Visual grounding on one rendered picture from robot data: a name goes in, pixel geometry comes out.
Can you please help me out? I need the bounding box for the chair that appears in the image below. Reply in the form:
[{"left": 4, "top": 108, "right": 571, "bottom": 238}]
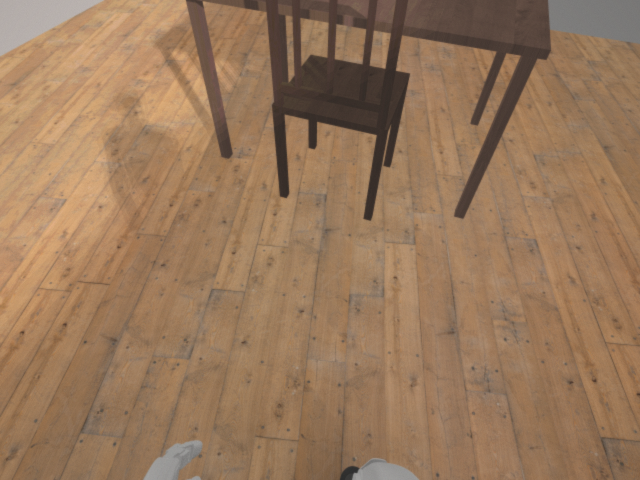
[{"left": 266, "top": 0, "right": 410, "bottom": 221}]

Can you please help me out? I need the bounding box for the table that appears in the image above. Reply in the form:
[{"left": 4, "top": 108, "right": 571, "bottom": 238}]
[{"left": 186, "top": 0, "right": 551, "bottom": 219}]

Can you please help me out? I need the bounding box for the left robot hand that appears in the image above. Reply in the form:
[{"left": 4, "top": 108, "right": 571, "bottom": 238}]
[{"left": 143, "top": 440, "right": 203, "bottom": 480}]

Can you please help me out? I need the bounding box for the right robot shin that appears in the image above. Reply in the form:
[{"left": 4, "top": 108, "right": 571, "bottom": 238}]
[{"left": 360, "top": 458, "right": 387, "bottom": 469}]

